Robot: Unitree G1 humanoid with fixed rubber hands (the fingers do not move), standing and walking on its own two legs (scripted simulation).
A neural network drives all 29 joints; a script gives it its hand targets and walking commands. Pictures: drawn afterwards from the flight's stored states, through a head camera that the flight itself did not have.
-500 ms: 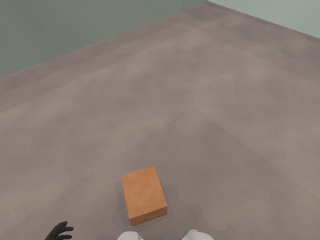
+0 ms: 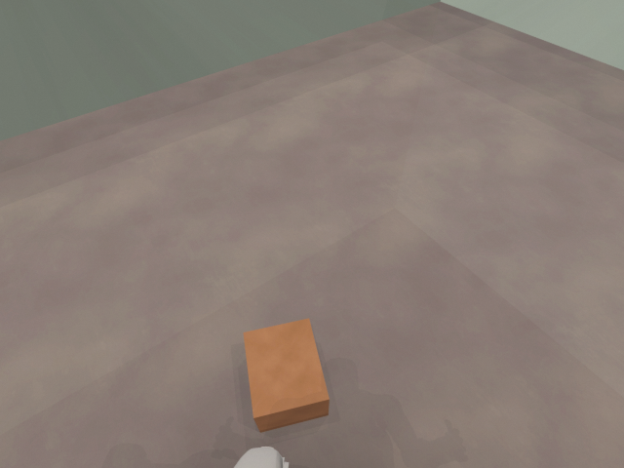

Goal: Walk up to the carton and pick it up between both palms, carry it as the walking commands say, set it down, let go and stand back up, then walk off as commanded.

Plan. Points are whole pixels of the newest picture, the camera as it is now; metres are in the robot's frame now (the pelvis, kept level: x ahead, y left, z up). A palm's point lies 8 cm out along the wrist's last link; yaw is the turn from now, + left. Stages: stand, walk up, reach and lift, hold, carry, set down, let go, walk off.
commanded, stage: walk up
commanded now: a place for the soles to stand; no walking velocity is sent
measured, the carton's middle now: (285, 373) +0.48 +0.13 -0.66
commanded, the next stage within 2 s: none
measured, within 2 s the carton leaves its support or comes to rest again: neither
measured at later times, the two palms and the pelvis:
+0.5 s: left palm (95, 448) +0.17 +0.31 -0.08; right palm out of the picture +0.14 -0.33 -0.10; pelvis +0.05 -0.01 +0.00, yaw +3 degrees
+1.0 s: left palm out of the picture +0.15 +0.31 -0.08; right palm (580, 449) +0.18 -0.32 -0.10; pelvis +0.05 -0.01 +0.00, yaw +6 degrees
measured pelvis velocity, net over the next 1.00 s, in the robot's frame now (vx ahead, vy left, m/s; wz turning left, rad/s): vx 0.05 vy -0.01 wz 0.11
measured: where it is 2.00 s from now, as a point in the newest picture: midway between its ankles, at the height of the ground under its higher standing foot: outside the picture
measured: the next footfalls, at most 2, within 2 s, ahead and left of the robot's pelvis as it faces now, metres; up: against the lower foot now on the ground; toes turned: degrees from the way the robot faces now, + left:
left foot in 0.22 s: +0.15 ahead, +0.14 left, +0.00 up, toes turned +0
right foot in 0.48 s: +0.12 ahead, -0.10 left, +0.00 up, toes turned +11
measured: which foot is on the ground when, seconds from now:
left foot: up 0.00-0.20, down 0.22-0.48, up 0.50-0.74, down 0.76-1.00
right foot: down 0.00-0.22, up 0.24-0.46, down 0.48-1.00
